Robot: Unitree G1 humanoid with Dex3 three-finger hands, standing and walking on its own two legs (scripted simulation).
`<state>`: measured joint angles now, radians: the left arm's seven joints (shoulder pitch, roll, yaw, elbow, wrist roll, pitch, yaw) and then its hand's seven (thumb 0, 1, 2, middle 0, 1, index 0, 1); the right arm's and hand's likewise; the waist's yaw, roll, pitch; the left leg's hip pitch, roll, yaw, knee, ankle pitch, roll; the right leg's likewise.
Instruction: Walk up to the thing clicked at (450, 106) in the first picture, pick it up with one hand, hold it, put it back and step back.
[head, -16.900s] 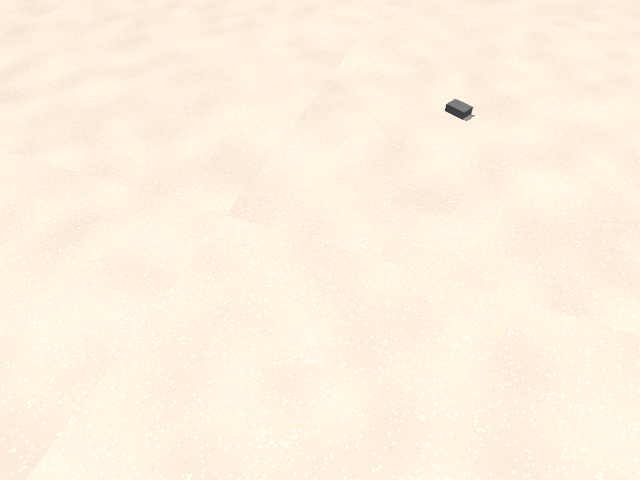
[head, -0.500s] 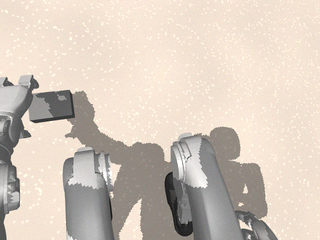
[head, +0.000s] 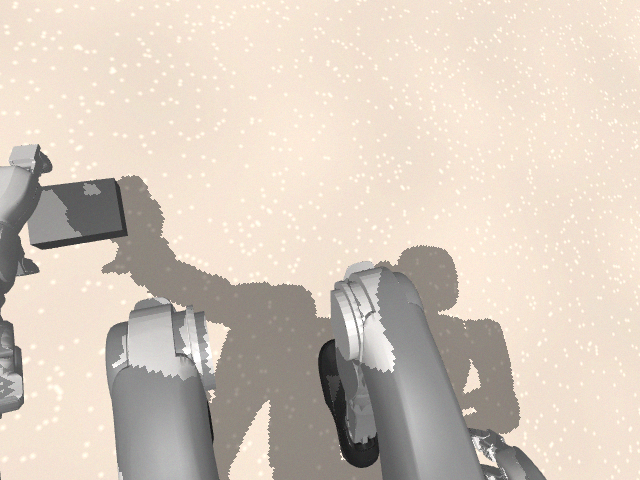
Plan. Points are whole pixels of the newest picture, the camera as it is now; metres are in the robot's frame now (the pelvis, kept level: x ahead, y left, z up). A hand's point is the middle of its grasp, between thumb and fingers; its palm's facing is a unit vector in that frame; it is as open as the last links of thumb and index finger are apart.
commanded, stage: rise first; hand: left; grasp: from above
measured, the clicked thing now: (78, 213) +0.47 +0.28 -0.30
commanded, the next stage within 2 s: approach in 1.06 s
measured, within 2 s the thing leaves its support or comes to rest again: neither
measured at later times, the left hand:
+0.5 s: hand (10, 219) +0.43 +0.32 -0.17, palm faces -0.46 -0.09 -0.89, open 13.8 cm
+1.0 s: hand (9, 220) +0.43 +0.32 -0.17, palm faces -0.46 -0.07 -0.89, open 13.7 cm
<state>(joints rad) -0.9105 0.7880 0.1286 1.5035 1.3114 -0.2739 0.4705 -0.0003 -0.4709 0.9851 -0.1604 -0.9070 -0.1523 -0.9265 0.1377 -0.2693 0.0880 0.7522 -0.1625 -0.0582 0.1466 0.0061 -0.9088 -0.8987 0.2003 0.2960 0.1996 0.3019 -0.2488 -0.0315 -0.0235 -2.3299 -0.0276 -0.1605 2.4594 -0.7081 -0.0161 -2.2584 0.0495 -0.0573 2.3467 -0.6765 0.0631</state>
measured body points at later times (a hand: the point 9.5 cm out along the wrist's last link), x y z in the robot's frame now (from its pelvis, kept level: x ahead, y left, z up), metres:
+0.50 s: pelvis +0.00 +0.00 +0.00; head +0.24 +0.08 +0.38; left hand +0.45 +0.32 -0.12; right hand +0.06 -0.27 -0.10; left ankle +0.07 +0.12 -0.29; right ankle +0.10 -0.13 -0.29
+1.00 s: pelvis +0.00 +0.00 +0.00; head +0.23 +0.09 +0.38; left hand +0.45 +0.32 -0.12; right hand +0.06 -0.27 -0.09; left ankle +0.07 +0.12 -0.29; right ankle +0.10 -0.13 -0.29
